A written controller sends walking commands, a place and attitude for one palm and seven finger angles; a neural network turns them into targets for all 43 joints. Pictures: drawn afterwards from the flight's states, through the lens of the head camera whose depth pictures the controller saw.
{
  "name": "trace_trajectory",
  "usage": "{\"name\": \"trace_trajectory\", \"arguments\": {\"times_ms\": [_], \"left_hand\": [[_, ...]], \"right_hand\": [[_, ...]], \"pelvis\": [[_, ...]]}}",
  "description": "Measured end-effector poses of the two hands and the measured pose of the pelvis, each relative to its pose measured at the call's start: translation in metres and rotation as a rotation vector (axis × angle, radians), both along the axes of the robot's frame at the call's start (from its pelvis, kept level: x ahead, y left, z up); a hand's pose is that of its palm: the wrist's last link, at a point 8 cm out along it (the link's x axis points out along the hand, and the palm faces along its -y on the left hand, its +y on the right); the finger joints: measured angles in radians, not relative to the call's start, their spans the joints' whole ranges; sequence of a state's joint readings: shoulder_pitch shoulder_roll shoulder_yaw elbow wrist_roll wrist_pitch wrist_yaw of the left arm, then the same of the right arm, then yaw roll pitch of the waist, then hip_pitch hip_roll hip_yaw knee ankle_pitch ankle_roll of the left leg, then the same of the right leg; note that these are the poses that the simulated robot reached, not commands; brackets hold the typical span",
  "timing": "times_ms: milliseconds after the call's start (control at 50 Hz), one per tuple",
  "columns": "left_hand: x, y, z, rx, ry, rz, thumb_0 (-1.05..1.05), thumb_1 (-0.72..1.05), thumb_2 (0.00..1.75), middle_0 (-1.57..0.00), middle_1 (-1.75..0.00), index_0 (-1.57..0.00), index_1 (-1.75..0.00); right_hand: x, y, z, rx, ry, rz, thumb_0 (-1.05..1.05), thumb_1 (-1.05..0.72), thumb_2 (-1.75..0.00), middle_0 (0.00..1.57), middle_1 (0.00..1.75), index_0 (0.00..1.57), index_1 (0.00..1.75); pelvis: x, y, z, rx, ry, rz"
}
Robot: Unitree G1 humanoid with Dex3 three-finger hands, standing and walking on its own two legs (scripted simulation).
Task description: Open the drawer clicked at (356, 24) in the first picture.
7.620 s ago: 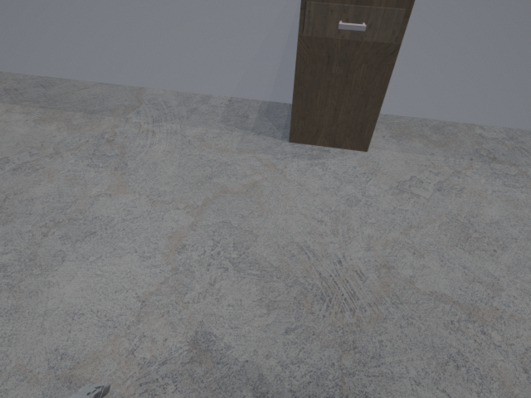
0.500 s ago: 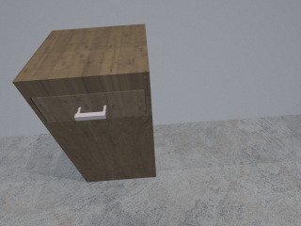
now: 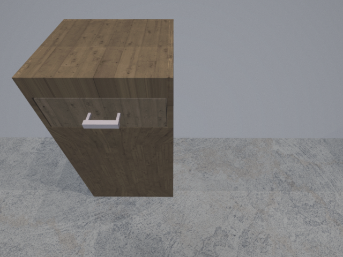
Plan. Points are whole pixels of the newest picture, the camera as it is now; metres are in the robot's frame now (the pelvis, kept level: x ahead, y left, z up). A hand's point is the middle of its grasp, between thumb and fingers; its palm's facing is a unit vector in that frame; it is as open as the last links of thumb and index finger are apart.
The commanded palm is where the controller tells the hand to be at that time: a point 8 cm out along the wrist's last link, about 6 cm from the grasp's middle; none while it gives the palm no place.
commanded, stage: look again from close up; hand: left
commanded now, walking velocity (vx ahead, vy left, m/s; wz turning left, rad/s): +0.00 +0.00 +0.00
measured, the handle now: (102, 119) +0.54 +0.28 -0.05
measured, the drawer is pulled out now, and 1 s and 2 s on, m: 0.00 0.00 0.00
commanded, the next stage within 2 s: shuffle to correct the standing spot in 0.52 s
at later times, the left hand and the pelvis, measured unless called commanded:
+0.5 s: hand out of the picture -0.03 +0.23 -0.18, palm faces +0.00 -0.99 -0.17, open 7.4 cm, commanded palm none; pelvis -0.04 +0.07 +0.00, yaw -2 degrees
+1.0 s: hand out of the picture -0.10 +0.22 -0.19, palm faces +0.12 -0.99 -0.12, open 7.4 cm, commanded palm none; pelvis -0.02 +0.07 -0.01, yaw +3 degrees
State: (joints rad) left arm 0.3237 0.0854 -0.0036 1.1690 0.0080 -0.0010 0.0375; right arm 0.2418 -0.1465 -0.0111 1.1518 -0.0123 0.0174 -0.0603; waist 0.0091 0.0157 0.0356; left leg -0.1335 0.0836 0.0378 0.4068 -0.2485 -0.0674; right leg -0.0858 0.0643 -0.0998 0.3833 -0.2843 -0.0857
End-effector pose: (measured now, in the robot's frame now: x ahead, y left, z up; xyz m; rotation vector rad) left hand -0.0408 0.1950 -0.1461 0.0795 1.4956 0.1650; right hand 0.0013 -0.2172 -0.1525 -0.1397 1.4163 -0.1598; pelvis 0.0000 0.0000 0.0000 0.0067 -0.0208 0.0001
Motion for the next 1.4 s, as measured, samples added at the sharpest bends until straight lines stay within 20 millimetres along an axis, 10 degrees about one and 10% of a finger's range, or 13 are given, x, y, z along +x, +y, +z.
{"name": "trace_trajectory", "arguments": {"times_ms": [300, 480, 780, 1040, 1400], "left_hand": [[0.009, 0.055, -0.013, 0.027, -0.104, -0.062, 0.00, 0.90, 0.90, -0.21, -0.30, -0.21, -0.30], [0.011, 0.088, -0.010, 0.018, -0.166, -0.088, 0.00, 0.91, 0.90, -0.20, -0.30, -0.20, -0.30], [-0.041, 0.094, -0.007, -0.002, -0.046, -0.062, 0.00, 0.91, 0.90, -0.20, -0.30, -0.20, -0.30], [-0.069, 0.071, -0.022, -0.056, 0.029, 0.074, 0.00, 0.91, 0.90, -0.20, -0.30, -0.20, -0.30], [0.109, 0.094, 0.000, 0.045, -0.167, -0.051, 0.03, 0.94, 0.90, -0.20, -0.30, -0.20, -0.30]], "right_hand": [[0.016, 0.026, 0.011, -0.052, -0.187, -0.010, 0.00, -0.93, -0.90, 0.20, 0.29, 0.20, 0.30], [-0.020, 0.054, 0.015, -0.049, -0.154, 0.009, 0.00, -0.94, -0.90, 0.20, 0.30, 0.20, 0.30], [-0.073, 0.076, 0.010, -0.004, -0.004, -0.012, 0.00, -0.91, -0.90, 0.21, 0.30, 0.20, 0.30], [-0.009, 0.065, 0.013, -0.043, -0.073, 0.067, 0.00, -0.91, -0.90, 0.20, 0.29, 0.20, 0.30], [0.003, 0.091, 0.011, 0.053, 0.045, -0.009, 0.00, -0.90, -0.90, 0.20, 0.30, 0.20, 0.30]], "pelvis": [[-0.016, 0.038, -0.008, -0.024, -0.021, -0.024], [-0.033, 0.064, -0.005, -0.020, -0.013, -0.028], [-0.043, 0.075, -0.003, -0.020, 0.012, -0.009], [-0.012, 0.074, -0.012, -0.040, 0.012, 0.056], [0.048, 0.059, 0.001, -0.007, 0.016, 0.034]]}}
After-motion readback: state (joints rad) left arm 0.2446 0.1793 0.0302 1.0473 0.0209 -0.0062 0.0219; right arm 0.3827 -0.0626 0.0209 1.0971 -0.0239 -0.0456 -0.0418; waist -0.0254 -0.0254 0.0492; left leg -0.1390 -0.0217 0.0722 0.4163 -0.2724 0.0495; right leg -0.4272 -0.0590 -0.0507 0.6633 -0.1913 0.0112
